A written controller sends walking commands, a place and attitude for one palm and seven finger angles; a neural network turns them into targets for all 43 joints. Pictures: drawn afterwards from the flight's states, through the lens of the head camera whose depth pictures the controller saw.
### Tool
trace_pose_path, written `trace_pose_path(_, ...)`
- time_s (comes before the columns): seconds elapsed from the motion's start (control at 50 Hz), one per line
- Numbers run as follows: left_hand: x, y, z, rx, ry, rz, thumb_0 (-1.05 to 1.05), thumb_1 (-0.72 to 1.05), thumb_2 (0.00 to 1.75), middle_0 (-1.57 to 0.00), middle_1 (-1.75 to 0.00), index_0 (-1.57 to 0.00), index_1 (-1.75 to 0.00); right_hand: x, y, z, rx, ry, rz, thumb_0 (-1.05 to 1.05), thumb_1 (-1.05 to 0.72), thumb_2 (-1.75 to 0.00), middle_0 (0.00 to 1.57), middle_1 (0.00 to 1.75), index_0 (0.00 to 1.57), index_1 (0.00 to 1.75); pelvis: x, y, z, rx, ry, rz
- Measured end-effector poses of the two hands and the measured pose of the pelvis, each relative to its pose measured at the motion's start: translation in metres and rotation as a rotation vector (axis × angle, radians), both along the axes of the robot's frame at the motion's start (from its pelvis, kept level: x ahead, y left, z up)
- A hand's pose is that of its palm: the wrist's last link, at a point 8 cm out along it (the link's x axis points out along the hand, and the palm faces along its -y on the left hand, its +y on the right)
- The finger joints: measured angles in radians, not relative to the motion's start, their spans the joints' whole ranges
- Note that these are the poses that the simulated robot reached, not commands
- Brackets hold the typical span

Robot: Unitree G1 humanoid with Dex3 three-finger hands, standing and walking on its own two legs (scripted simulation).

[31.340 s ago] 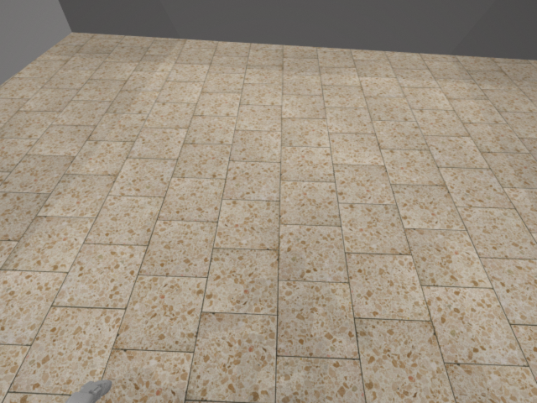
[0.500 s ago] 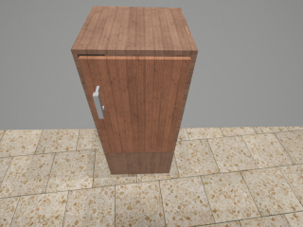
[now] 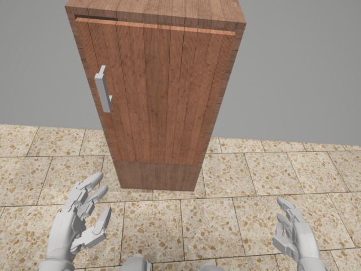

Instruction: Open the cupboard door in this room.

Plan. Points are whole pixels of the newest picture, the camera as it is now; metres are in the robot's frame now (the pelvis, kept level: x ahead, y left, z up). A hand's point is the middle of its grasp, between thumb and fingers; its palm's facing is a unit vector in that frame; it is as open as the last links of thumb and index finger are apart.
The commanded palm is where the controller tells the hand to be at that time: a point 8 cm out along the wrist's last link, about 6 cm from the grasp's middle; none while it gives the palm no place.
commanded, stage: raise the hand with hooked fingers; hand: left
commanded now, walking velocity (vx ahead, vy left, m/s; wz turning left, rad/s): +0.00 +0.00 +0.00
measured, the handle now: (105, 89) +0.55 +0.25 +0.06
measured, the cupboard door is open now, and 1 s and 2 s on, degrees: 0 0 0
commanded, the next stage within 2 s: move the hooked fingers beside the handle in 1.70 s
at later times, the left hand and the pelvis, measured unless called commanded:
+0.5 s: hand (68, 203) +0.23 +0.24 +0.04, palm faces +0.12 -0.99 -0.06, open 11.4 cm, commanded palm +0.20 +0.28 +0.04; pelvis +0.01 -0.01 -0.01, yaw +0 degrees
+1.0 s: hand (41, 184) +0.26 +0.30 +0.05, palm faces +0.07 -1.00 -0.05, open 13.8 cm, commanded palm +0.24 +0.34 +0.06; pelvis +0.00 +0.03 +0.00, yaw +1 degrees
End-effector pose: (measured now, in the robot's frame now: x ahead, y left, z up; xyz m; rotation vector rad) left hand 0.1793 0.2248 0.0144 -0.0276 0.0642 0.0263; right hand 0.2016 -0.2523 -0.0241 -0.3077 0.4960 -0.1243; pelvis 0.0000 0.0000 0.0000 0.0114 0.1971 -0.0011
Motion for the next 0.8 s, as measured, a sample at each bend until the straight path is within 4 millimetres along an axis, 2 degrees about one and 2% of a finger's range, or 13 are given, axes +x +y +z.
trace_pose_path(0.04,-0.023,0.01,-0.019,0.017,0.091,0.048,0.01,0.6,0.76,-0.23,-0.5,-0.23,-0.5,0.018,-0.001,-0.004,-0.008,-0.014,0.03,0.01,-0.91,-0.9,0.2,0.3,0.2,0.3,0.001,-0.006,-0.01,-0.007,0.015,0.008)
trace_pose_path(0.08,-0.044,0.023,-0.023,0.048,0.14,0.118,0.01,0.55,0.74,-0.23,-0.53,-0.23,-0.53,0.032,0.002,-0.012,-0.006,-0.018,0.056,0.01,-0.91,-0.9,0.2,0.3,0.2,0.3,0.002,-0.01,-0.017,-0.018,0.029,0.02)
trace_pose_path(0.12,-0.056,0.035,-0.012,0.093,0.107,0.179,0.01,0.5,0.72,-0.24,-0.56,-0.24,-0.56,0.041,0.008,-0.023,0.004,-0.012,0.08,0.01,-0.91,-0.9,0.2,0.3,0.2,0.3,0.003,-0.014,-0.022,-0.031,0.042,0.034)
trace_pose_path(0.16,-0.057,0.041,0.006,0.134,0.012,0.204,0.02,0.45,0.7,-0.24,-0.59,-0.24,-0.59,0.044,0.016,-0.038,0.022,0.006,0.103,0.01,-0.91,-0.9,0.2,0.3,0.2,0.3,0.002,-0.016,-0.027,-0.044,0.054,0.048)
trace_pose_path(0.24,-0.026,0.034,0.032,0.165,-0.171,0.092,0.01,0.36,0.66,-0.24,-0.65,-0.24,-0.65,0.033,0.03,-0.072,0.075,0.064,0.121,0.01,-0.91,-0.9,0.2,0.3,0.2,0.3,-0.002,-0.019,-0.036,-0.059,0.075,0.06)
trace_pose_path(0.28,-0.003,0.028,0.028,0.151,-0.159,-0.007,0.01,0.31,0.64,-0.24,-0.68,-0.24,-0.68,0.019,0.033,-0.085,0.108,0.109,0.096,0.01,-0.91,-0.9,0.2,0.3,0.2,0.3,-0.004,-0.02,-0.038,-0.056,0.085,0.054)
trace_pose_path(0.34,0.027,0.028,0.011,0.089,-0.014,-0.1,0.01,0.24,0.61,-0.25,-0.73,-0.25,-0.72,-0.008,0.03,-0.096,0.144,0.187,0.029,0.01,-0.91,-0.9,0.2,0.3,0.2,0.3,-0.004,-0.02,-0.034,-0.043,0.087,0.044)
trace_pose_path(0.38,0.035,0.033,0.005,0.052,0.08,-0.092,0.01,0.19,0.59,-0.25,-0.76,-0.25,-0.75,-0.027,0.025,-0.094,0.151,0.234,-0.024,0.01,-0.91,-0.9,0.21,0.3,0.2,0.3,-0.001,-0.019,-0.027,-0.033,0.082,0.034)
trace_pose_path(0.42,0.036,0.043,0.009,0.042,0.115,-0.035,0.01,0.15,0.57,-0.26,-0.79,-0.26,-0.78,-0.044,0.017,-0.088,0.144,0.266,-0.074,0.02,-0.91,-0.9,0.21,0.3,0.2,0.3,0.003,-0.016,-0.019,-0.027,0.077,0.022)
trace_pose_path(0.54,0.024,0.068,0.043,0.115,-0.023,0.112,0.0,0.01,0.51,-0.27,-0.88,-0.27,-0.87,-0.072,-0.004,-0.071,0.066,0.308,-0.144,0.02,-0.91,-0.9,0.2,0.3,0.2,0.3,0.009,-0.003,-0.006,-0.029,0.072,0.014)
trace_pose_path(0.62,0.027,0.075,0.029,0.113,-0.033,0.06,0.0,-0.08,0.47,-0.27,-0.94,-0.27,-0.93,-0.071,-0.009,-0.068,0.012,0.302,-0.132,0.02,-0.91,-0.9,0.2,0.3,0.2,0.3,0.004,0.006,-0.01,-0.04,0.077,0.021)
trace_pose_path(0.7,0.037,0.076,0.013,0.075,0.017,-0.022,0.0,-0.18,0.43,-0.28,-1.0,-0.28,-0.99,-0.062,-0.002,-0.059,-0.013,0.261,-0.121,0.02,-0.91,-0.9,0.2,0.3,0.2,0.3,0.0,0.014,-0.011,-0.048,0.071,0.018)
trace_pose_path(0.8,0.047,0.088,0.035,0.077,-0.066,0.002,0.0,-0.3,0.38,-0.29,-1.07,-0.29,-1.07,-0.046,0.021,-0.042,0.007,0.194,-0.087,0.02,-0.91,-0.9,0.2,0.3,0.2,0.3,0.002,0.022,-0.003,-0.055,0.05,0.014)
